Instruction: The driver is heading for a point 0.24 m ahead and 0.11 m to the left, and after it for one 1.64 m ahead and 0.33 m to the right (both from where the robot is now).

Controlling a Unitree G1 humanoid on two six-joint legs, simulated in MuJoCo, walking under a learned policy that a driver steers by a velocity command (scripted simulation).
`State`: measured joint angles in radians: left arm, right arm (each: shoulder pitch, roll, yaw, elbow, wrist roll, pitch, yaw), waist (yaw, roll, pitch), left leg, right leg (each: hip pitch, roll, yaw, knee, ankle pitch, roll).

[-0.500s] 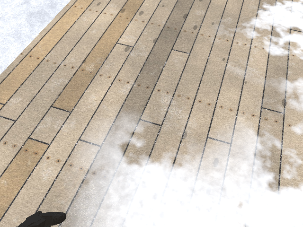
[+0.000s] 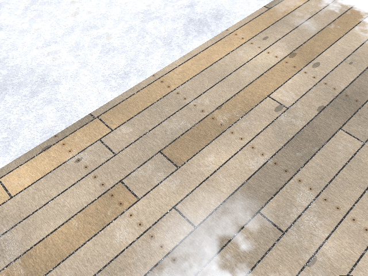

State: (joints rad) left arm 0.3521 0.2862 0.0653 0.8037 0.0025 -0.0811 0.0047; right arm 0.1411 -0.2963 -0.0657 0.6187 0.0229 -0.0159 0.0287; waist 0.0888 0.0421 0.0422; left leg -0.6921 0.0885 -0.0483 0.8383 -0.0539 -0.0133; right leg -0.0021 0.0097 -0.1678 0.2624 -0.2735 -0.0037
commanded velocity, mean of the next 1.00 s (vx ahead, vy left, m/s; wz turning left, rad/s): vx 0.14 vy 0.00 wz -0.02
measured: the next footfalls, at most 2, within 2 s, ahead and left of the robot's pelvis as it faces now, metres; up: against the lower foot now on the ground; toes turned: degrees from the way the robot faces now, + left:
left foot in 0.16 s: +0.25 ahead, +0.13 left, +0.00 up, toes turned +7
right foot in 0.66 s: +0.30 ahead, -0.09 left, +0.00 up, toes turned +5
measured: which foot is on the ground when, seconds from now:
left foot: up 0.00-0.14, down 0.16-0.68, up 0.70-1.00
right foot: down 0.00-0.16, up 0.18-0.64, down 0.66-1.00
